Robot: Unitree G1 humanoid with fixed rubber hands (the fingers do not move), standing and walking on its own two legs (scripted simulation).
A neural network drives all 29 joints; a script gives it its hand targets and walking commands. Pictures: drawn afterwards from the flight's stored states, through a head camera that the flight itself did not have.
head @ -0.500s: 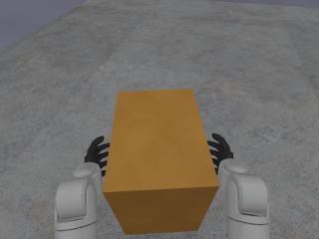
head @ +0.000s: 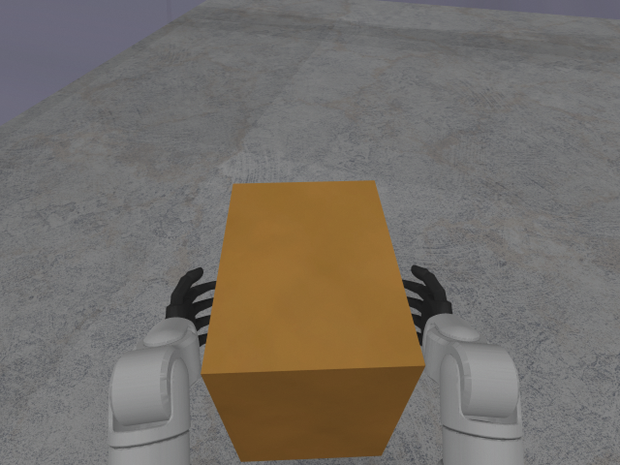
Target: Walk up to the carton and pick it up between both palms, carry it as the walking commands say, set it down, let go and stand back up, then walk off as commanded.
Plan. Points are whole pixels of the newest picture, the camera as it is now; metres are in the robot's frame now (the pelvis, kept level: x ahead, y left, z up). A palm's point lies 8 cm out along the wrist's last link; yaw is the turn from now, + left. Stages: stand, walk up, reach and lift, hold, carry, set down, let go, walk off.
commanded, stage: carry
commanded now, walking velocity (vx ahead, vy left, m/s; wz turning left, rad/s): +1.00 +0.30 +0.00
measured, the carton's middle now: (307, 320) +0.33 +0.01 -0.01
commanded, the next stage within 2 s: none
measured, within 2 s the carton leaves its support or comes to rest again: neither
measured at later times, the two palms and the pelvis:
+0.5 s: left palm (176, 134) +0.72 +0.27 +0.06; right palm (321, 137) +0.69 -0.03 +0.06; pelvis +0.43 +0.14 +0.01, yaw -5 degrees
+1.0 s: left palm (168, 35) +1.16 +0.38 +0.10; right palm (275, 31) +1.17 +0.08 +0.09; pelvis +0.90 +0.22 +0.01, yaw +0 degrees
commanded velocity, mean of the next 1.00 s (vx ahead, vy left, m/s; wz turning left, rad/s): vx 1.00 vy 0.30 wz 0.00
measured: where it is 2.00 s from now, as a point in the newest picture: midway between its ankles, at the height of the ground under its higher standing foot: (224, 159)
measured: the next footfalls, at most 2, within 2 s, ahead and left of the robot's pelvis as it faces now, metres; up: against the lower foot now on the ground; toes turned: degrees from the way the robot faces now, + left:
left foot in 0.30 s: +0.48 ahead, +0.22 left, +0.00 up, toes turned +5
right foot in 0.70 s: +0.81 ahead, +0.07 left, +0.00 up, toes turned -11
